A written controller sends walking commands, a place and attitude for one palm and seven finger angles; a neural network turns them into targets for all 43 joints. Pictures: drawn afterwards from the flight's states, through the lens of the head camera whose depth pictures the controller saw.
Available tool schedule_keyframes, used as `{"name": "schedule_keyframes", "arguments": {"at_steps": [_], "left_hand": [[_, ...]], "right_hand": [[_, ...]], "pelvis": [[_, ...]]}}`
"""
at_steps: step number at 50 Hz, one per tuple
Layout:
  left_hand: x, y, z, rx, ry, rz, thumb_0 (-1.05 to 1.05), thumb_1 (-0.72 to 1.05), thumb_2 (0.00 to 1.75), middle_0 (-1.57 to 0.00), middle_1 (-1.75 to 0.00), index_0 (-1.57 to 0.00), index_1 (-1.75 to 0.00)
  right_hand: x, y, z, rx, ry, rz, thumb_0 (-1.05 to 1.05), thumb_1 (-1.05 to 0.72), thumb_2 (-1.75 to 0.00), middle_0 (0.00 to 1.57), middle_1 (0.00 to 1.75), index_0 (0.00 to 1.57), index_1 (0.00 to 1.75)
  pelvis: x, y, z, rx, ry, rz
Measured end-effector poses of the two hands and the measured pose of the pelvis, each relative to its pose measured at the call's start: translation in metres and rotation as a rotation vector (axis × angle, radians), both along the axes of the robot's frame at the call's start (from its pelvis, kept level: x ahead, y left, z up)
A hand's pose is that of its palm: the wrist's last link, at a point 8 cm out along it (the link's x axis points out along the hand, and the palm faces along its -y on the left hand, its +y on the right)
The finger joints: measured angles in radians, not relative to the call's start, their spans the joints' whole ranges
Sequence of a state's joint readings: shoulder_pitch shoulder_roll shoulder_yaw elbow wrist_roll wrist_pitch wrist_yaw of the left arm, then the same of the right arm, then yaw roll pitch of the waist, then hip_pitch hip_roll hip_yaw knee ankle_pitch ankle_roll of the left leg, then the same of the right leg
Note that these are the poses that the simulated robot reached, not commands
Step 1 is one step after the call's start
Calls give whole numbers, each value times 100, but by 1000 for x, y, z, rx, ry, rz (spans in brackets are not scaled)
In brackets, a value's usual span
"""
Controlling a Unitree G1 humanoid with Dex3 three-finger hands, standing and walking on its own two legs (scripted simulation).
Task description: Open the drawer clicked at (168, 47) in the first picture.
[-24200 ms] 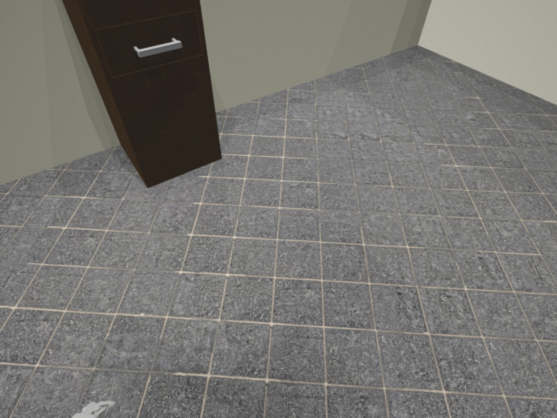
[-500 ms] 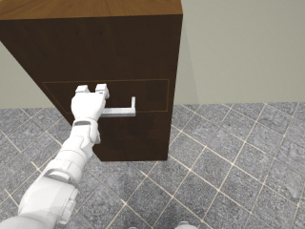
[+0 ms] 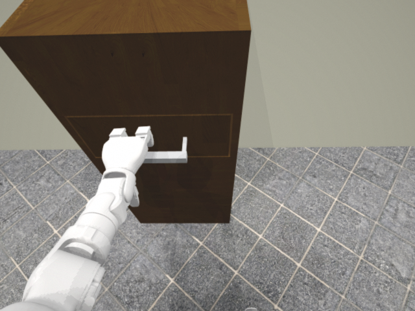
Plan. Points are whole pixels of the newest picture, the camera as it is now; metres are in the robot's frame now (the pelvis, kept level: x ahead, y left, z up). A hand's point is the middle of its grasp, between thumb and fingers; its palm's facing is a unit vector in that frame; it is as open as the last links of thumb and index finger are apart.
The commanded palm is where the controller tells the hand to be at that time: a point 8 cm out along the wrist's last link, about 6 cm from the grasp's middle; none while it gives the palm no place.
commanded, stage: move the hooked fingers above the handle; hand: left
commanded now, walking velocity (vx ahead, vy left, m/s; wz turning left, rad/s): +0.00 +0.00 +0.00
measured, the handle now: (153, 149) +0.49 +0.15 -0.06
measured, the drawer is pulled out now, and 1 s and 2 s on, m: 0.00 0.00 0.00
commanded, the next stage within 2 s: lower the fingers behind the handle in 1.06 s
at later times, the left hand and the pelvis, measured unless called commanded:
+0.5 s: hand (142, 167) +0.42 +0.15 -0.01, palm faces -0.13 -0.07 -0.99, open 13.8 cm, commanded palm +0.41 +0.16 +0.06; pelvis +0.00 +0.00 +0.00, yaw +0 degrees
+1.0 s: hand (151, 163) +0.42 +0.13 +0.00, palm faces -0.05 -0.09 -0.99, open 13.8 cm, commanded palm +0.41 +0.16 +0.06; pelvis -0.01 +0.01 +0.00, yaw +0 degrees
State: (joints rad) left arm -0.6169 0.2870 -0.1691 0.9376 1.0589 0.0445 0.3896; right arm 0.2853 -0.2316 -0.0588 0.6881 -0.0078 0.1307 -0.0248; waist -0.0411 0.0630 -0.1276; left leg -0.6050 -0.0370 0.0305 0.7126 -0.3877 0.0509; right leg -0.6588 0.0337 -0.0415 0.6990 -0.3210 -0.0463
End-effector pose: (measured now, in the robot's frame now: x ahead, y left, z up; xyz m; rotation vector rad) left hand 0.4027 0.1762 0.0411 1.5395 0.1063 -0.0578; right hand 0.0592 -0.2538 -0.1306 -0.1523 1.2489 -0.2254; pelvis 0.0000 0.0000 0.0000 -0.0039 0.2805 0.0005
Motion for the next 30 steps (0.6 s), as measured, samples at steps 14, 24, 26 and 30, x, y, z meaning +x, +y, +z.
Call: {"name": "schedule_keyframes", "arguments": {"at_steps": [14,24,26,30], "left_hand": [[26,-22,20,25,-128,4,0,-49,31,-32,-120,-31,-120],[2,-12,0,-44,40,-74,0,-49,31,-32,-120,-31,-120],[-1,-21,2,-57,-4,-147,0,-49,31,-32,-120,-32,-120],[6,-33,14,-56,-150,-201,0,-49,31,-33,-120,-32,-120]], "right_hand": [[-7,-2,-4,1,-13,-18,0,-91,-90,20,30,20,30],[-21,1,2,-16,21,-21,0,-91,-90,21,30,20,30],[-21,-1,2,-30,22,-9,0,-91,-90,21,30,20,30],[-18,-3,-5,-38,17,8,0,-91,-90,20,30,20,30]], "pelvis": [[-6,3,-6,3,19,-22],[-3,4,-1,-3,-1,-3],[-4,5,-3,-5,2,7],[-7,7,-10,-9,21,13]]}}
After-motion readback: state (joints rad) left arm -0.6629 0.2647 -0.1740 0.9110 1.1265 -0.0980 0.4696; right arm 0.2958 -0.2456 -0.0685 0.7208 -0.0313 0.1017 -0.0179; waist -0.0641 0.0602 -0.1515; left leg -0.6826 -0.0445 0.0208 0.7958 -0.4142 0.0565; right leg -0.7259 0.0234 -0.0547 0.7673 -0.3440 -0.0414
